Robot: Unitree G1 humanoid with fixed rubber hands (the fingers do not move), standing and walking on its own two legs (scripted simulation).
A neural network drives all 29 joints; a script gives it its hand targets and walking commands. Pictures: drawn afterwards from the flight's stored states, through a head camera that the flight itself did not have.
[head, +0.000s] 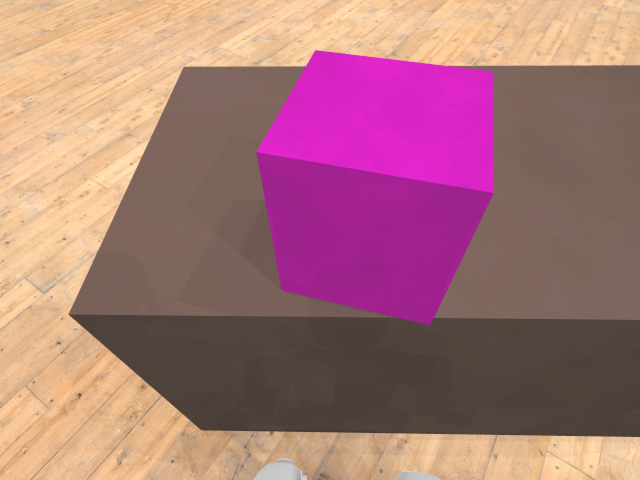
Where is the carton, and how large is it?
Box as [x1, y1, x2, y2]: [257, 50, 493, 324]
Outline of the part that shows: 315,50 257,150 257,157 281,289 430,324 493,193 492,71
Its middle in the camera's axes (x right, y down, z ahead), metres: +0.07 -0.06 +0.49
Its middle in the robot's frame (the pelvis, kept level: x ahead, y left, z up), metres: +0.45 -0.04 +0.11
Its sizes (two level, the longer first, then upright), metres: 0.210 0.200 0.250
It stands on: a pedestal, 0.72 m high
